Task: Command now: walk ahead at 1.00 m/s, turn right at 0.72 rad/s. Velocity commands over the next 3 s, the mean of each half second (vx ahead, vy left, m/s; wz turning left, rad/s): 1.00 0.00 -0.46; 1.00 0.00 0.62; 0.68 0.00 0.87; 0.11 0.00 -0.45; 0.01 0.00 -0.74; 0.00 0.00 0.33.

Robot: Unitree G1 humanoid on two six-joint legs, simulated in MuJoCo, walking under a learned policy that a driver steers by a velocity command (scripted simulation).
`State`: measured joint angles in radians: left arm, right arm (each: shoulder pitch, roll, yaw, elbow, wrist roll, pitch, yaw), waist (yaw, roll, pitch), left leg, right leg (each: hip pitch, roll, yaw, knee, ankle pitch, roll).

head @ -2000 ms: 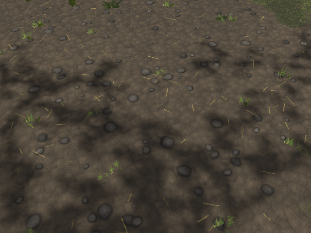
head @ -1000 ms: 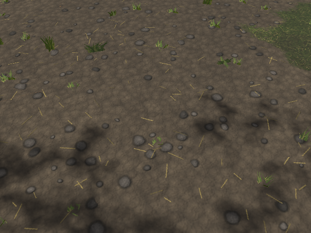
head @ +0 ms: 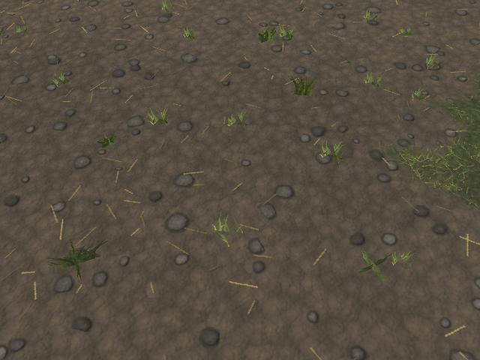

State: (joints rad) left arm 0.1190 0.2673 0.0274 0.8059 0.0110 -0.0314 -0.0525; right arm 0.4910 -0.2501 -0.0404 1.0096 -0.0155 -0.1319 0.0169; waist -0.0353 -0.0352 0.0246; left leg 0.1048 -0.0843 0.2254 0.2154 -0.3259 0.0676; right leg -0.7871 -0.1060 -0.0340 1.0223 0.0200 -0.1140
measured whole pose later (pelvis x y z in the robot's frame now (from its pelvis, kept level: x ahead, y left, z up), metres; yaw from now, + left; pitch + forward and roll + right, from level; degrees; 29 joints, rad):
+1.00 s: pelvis +0.98 -0.08 -0.01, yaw +7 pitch +3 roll -1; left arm -0.09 0.23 -0.05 0.59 0.04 -0.09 -0.02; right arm 0.52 -0.28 -0.08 0.91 0.01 -0.08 0.02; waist -0.16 0.00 0.02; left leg 0.11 -0.13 -0.26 0.26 -0.39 0.14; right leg -0.65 -0.06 0.06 0.53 0.04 0.02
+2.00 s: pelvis +1.46 -0.04 -0.01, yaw +14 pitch +0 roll +2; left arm 0.25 0.27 0.06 0.69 0.02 0.06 -0.02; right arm 0.17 -0.28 -0.06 0.71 -0.03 0.04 -0.02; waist 0.02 0.03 0.02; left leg -0.44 0.05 0.15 0.84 -0.47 -0.02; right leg -0.30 0.01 -0.02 0.62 -0.34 -0.06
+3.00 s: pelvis +1.46 -0.02 +0.01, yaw +8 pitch +0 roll +0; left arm 0.18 0.27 0.02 0.69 0.03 0.03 0.05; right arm 0.23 -0.33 -0.09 0.74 -0.01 0.09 0.05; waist -0.02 0.04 0.07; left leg -0.48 -0.02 0.00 1.05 -0.41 -0.04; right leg -0.13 0.01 -0.08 0.40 -0.28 -0.04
